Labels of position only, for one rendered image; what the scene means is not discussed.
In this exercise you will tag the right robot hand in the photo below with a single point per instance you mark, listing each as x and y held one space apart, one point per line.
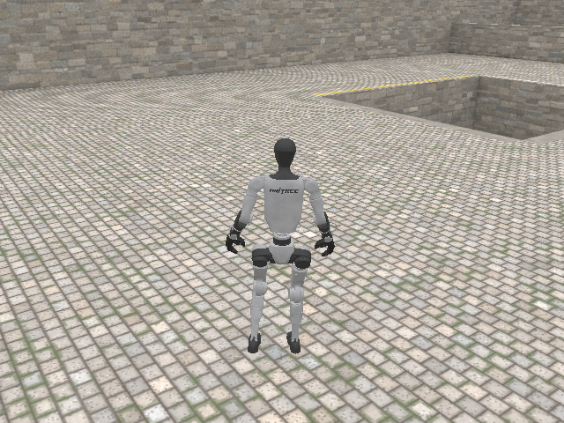
321 243

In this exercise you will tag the robot left upper arm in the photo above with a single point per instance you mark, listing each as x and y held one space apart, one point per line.
250 198

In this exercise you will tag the robot right upper arm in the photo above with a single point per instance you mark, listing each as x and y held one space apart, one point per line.
315 198

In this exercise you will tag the robot right shin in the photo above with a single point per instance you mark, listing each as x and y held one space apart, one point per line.
296 313

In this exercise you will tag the left robot hand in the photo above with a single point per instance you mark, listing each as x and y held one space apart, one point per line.
229 243

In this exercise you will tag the right robot forearm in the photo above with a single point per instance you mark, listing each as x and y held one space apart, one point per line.
325 230

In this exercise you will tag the humanoid robot torso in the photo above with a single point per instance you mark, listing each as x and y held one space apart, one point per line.
283 201

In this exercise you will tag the left robot forearm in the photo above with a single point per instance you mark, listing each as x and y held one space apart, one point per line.
237 228

